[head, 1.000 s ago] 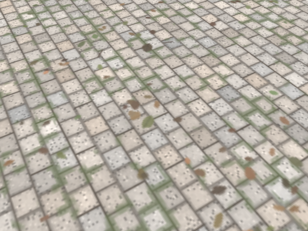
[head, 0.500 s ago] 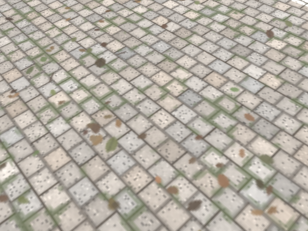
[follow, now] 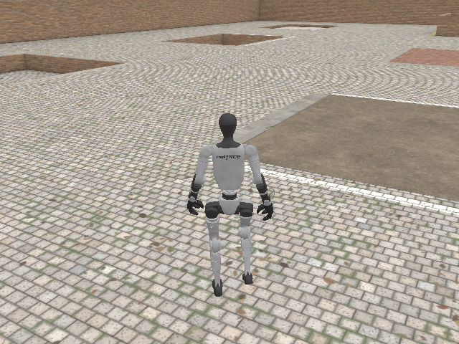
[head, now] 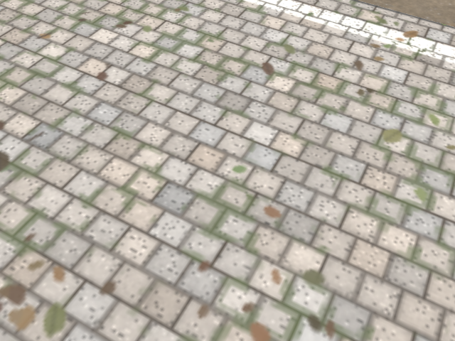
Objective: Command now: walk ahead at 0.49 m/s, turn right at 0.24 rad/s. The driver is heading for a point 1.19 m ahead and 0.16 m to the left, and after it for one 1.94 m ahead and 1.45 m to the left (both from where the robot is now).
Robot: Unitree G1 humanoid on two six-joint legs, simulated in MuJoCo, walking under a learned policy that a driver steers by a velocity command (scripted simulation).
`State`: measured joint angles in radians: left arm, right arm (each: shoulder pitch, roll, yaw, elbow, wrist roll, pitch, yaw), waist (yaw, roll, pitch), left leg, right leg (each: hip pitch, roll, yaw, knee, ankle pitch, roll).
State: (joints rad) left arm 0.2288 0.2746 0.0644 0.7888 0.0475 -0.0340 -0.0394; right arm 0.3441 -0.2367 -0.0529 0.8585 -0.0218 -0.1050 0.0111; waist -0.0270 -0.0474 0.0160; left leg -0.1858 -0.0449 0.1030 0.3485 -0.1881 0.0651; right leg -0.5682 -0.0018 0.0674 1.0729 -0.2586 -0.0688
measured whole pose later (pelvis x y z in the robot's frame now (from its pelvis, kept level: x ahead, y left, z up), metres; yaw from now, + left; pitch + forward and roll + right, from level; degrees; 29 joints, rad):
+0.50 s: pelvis +0.26 -0.05 +0.00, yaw -1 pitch +1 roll +0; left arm 0.36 0.22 0.04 0.92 0.01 -0.09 -0.01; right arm 0.26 -0.25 -0.05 0.88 -0.04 -0.04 0.03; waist 0.01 0.04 0.02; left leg -0.57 0.09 0.01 1.04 -0.23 0.04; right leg -0.12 0.07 -0.08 0.29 -0.19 -0.09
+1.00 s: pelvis +0.54 +0.00 +0.00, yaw -1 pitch -1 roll +0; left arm 0.26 0.23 0.05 0.96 0.03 -0.06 -0.02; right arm 0.31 -0.21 -0.05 0.97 -0.01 -0.08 0.01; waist 0.00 -0.03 0.05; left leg -0.18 -0.06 0.11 0.36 -0.17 0.10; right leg -0.50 -0.07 0.01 1.10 -0.25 -0.07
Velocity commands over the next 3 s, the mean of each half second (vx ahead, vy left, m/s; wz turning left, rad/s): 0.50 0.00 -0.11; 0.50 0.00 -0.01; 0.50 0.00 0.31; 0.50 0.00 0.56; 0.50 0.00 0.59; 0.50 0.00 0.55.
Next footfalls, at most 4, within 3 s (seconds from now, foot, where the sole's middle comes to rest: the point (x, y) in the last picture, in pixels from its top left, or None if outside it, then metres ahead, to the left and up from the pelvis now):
0.26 right None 0.29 -0.12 -0.78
0.80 left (205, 306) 0.60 0.06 -0.78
1.34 right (256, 222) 0.90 -0.12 -0.78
1.88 left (180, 178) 1.09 0.16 -0.78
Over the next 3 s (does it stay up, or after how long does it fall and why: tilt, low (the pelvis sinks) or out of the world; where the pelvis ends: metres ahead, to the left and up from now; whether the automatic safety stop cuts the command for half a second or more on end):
stays up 1.43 0.43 -0.03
